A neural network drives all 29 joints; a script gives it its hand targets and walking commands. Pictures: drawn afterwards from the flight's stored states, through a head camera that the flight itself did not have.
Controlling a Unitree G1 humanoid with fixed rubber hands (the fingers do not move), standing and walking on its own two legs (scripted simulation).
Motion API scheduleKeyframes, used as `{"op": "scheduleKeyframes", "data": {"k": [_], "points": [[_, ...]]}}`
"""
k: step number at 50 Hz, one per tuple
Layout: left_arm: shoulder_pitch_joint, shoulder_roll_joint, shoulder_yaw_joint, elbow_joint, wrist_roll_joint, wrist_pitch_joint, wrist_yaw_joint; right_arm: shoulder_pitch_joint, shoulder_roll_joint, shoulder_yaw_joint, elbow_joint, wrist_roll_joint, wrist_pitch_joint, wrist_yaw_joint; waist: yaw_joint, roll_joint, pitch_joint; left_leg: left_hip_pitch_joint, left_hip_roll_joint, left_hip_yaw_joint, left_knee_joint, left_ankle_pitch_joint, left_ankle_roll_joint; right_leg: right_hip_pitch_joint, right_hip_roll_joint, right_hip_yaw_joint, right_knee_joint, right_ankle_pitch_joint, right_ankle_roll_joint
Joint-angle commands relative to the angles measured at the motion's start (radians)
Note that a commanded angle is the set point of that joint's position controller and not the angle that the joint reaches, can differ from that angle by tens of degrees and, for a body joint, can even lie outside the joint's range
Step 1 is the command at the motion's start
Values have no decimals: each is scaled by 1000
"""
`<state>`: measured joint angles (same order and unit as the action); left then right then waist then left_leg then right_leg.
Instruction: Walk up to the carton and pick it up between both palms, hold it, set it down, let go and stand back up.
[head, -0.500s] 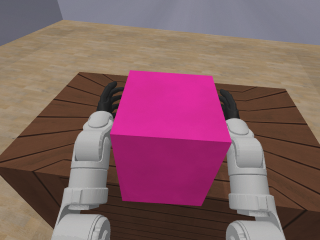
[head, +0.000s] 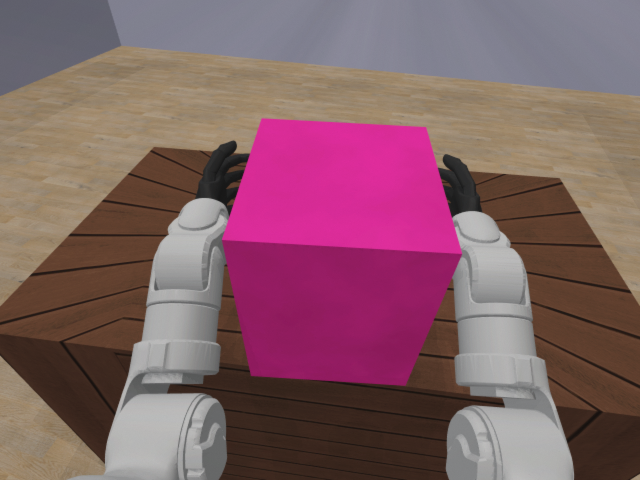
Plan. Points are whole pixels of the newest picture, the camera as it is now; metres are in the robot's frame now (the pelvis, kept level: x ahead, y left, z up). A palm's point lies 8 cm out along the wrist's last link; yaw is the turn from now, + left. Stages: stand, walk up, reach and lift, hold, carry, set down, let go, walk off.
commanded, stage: set down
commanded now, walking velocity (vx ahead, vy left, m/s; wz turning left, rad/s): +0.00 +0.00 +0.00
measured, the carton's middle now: (335, 255) +0.37 +0.00 +0.14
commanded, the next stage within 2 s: none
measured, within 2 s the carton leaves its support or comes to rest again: rests again in 1.92 s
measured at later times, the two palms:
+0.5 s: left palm (217, 214) +0.41 +0.15 +0.17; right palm (443, 225) +0.41 -0.14 +0.16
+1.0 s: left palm (236, 213) +0.45 +0.14 +0.14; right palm (441, 229) +0.45 -0.15 +0.13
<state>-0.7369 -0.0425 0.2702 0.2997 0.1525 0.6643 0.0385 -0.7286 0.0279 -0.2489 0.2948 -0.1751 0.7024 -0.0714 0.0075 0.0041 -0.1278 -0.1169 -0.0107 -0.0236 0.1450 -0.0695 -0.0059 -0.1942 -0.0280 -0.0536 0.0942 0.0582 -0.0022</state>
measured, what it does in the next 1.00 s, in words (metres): stands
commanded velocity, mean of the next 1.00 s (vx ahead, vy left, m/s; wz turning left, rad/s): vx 0.00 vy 0.00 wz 0.00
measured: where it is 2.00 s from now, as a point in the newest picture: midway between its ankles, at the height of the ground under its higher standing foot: outside the picture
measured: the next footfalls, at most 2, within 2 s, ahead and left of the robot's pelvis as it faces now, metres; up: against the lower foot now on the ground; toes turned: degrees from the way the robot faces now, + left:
none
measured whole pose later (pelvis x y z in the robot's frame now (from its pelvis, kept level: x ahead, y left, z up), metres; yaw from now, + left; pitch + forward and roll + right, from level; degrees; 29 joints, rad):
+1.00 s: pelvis +0.03 +0.01 +0.00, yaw -1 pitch +9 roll +1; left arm -0.82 -0.06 0.39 0.72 0.25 0.28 0.03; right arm -0.80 0.02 -0.40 0.71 -0.27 0.32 -0.04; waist 0.00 0.01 -0.16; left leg -0.10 -0.02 -0.01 -0.06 0.01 0.01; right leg -0.20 -0.03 -0.04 -0.09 0.13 0.01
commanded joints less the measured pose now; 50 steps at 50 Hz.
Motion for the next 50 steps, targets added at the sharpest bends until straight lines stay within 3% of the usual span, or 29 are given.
{"op": "scheduleKeyframes", "data": {"k": [1, 2, 5, 7, 9, 12, 14, 16, 17, 21, 24, 25, 26, 28, 32, 34, 35, 39, 42, 43, 46, 47, 48, 50], "points": [[-542, -397, -315, -24, -58, -78, -114, -585, 465, 303, -70, 89, -97, 107, 16, -6, -373, -193, -33, 17, -67, 72, -2, 478, 36, 68, 56, 16, 14], [-530, -394, -304, 10, -51, -82, -116, -569, 452, 293, -28, 83, -101, 107, 28, 9, -349, -206, -35, 21, -75, 82, 0, 487, 31, 73, 50, 21, 16], [-531, -381, -255, 77, -33, -102, -128, -565, 437, 231, 57, 48, -118, 118, 12, -24, -280, -196, -31, 19, -91, 68, 9, 456, 37, 68, 43, -5, 14], [-551, -382, -224, 105, -30, -129, -133, -576, 443, 216, 74, 38, -141, 126, 3, -50, -279, -184, -33, 14, -96, 61, 13, 455, 46, 63, 25, -13, 14], [-588, -390, -213, 115, -17, -164, -140, -613, 458, 210, 64, 31, -173, 124, 10, -39, -315, -192, -38, 21, -96, 103, 21, 483, 44, 66, 41, 53, 21], [-626, -420, -244, 79, -33, -222, -132, -694, 478, 235, -17, 56, -243, 109, 24, -22, -437, -181, -34, 15, -88, 172, 26, 538, 39, 77, 55, 139, 14], [-627, -436, -283, 34, -58, -249, -114, -699, 495, 282, -51, 83, -268, 94, 25, -46, -552, -130, -36, 14, -91, 237, 23, 579, 36, 82, 56, 235, 18], [-617, -430, -327, -14, -75, -250, -98, -637, 501, 301, -9, 90, -265, 87, 17, -29, -578, -98, -33, 11, -95, 313, 13, 589, 38, 81, 58, 298, 12], [-584, -423, -326, 56, -69, -240, -95, -633, 480, 304, 17, 93, -262, 85, 26, -30, -532, -111, -36, 8, -106, 289, 9, 585, 33, 85, 39, 268, 10], [-525, -396, -228, 243, -9, -227, -107, -576, 400, 193, 191, 21, -251, 103, 4, -19, -313, -124, -36, 19, -135, 159, -2, 477, 40, 61, -6, 100, 5], [-624, -412, -175, 289, 5, -269, -121, -654, 401, 111, 250, -15, -291, 124, -15, -26, -271, -151, -33, 28, -130, 87, 4, 422, 48, 54, -9, 9, -8], [-663, -433, -179, 279, 6, -287, -124, -688, 416, 94, 251, -17, -312, 131, -18, 2, -288, -161, -35, 28, -121, 103, 4, 420, 45, 55, 0, 25, -11], [-699, -432, -175, 256, 2, -307, -122, -700, 424, 100, 262, -17, -330, 133, -22, -14, -346, -153, -37, 26, -116, 106, 5, 429, 50, 54, -1, 26, -14], [-723, -429, -174, 248, 12, -336, -108, -738, 446, 104, 244, -4, -357, 127, -8, 25, -407, -164, -33, 32, -112, 132, 14, 431, 47, 54, 9, 66, -15], [-710, -445, -195, 264, 12, -362, -88, -759, 470, 154, 233, 20, -392, 115, 28, -7, -524, -150, -32, 29, -122, 194, 18, 496, 36, 62, 0, 141, -22], [-667, -445, -180, 313, 26, -356, -84, -720, 460, 137, 295, 7, -391, 119, 29, -24, -470, -136, -30, 22, -137, 208, 12, 484, 40, 65, -14, 142, -23], [-650, -432, -168, 344, 36, -355, -85, -675, 449, 109, 335, -6, -389, 122, 12, -16, -439, -112, -31, 24, -145, 210, 4, 467, 39, 66, -31, 139, -22], [-616, -421, -101, 422, 63, -358, -98, -647, 406, 43, 375, -65, -391, 132, -7, -33, -371, -120, -36, 25, -171, 185, 7, 452, 43, 51, -63, 134, -24], [-638, -422, -98, 418, 66, -380, -111, -682, 429, 40, 339, -72, -409, 136, -20, -21, -393, -110, -38, 26, -178, 215, 13, 459, 34, 55, -61, 190, -27], [-667, -433, -87, 404, 71, -389, -115, -722, 441, 48, 319, -68, -418, 137, -1, -31, -422, -131, -34, 25, -183, 227, 23, 502, 33, 59, -57, 217, -21], [-692, -458, -123, 312, 55, -425, -108, -744, 472, 94, 247, -36, -454, 125, 1, -45, -531, -101, -37, 31, -180, 308, 27, 538, 32, 62, -49, 325, -15], [-687, -447, -144, 310, 61, -432, -106, -752, 466, 110, 254, -28, -460, 121, 10, -33, -559, -85, -43, 28, -188, 321, 23, 550, 31, 62, -47, 344, -19], [-687, -441, -145, 291, 52, -436, -101, -740, 465, 125, 242, -38, -463, 116, 5, -59, -596, -63, -41, 31, -182, 337, 24, 560, 32, 57, -43, 361, -7], [-680, -426, -161, 289, 54, -438, -91, -729, 458, 129, 266, -20, -469, 112, 16, -39, -602, -32, -43, 35, -192, 373, 24, 547, 30, 60, -44, 399, -9]]}}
